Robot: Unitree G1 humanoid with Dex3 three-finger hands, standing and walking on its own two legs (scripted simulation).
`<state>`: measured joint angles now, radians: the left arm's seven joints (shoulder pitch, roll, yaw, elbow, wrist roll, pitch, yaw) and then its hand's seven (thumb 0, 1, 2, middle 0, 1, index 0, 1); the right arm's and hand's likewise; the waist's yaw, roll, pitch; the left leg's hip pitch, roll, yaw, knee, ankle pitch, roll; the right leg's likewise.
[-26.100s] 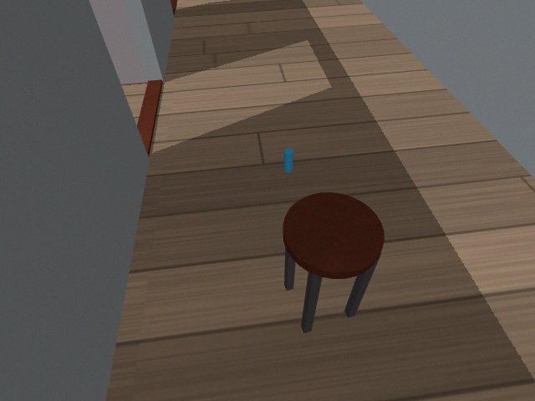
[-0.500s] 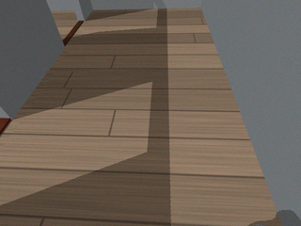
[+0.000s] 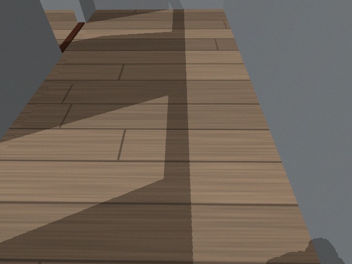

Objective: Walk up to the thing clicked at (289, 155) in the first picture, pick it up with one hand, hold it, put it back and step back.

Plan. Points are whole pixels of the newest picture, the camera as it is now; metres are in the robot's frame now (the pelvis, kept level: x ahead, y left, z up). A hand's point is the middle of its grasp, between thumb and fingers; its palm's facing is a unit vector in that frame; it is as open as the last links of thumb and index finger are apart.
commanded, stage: stand
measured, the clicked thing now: out of the picture -0.05 +0.60 -0.71
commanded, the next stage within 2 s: none
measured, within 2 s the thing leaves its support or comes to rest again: neither
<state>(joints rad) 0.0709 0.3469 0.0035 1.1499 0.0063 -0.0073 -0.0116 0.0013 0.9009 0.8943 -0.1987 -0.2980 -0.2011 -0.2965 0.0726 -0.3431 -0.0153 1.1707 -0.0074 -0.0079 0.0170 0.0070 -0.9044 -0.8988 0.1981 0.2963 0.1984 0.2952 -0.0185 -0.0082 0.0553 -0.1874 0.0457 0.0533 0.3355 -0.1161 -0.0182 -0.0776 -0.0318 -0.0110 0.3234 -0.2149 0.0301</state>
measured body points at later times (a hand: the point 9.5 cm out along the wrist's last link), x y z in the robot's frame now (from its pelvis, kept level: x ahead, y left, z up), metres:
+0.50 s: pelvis +0.01 +0.00 +0.00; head +0.02 +0.00 +0.45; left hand +0.08 +0.30 -0.13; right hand +0.10 -0.30 -0.13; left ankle +0.04 +0.13 -0.75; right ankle -0.02 -0.14 -0.75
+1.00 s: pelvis +0.01 +0.00 +0.00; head +0.02 +0.00 +0.45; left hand +0.08 +0.30 -0.13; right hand +0.09 -0.30 -0.13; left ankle +0.04 +0.13 -0.75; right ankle -0.02 -0.14 -0.75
